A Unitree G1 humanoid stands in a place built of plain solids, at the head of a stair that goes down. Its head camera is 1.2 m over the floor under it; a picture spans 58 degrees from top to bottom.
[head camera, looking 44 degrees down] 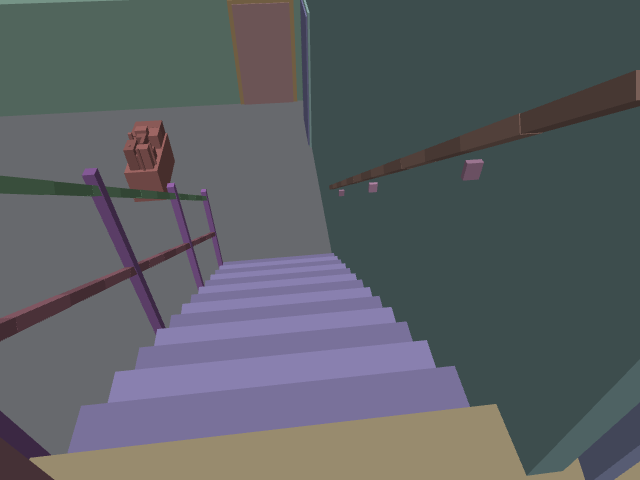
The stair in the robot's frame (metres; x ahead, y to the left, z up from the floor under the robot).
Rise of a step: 0.18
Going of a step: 0.23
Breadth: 1.28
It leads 7 degrees to the left of straight ahead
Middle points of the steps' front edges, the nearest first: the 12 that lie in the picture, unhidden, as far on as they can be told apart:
0.49 0.13 0.00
0.72 0.16 -0.18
0.95 0.18 -0.37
1.17 0.21 -0.55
1.40 0.23 -0.74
1.63 0.26 -0.92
1.85 0.29 -1.11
2.08 0.31 -1.29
2.31 0.34 -1.48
2.53 0.37 -1.66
2.76 0.39 -1.85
2.99 0.42 -2.03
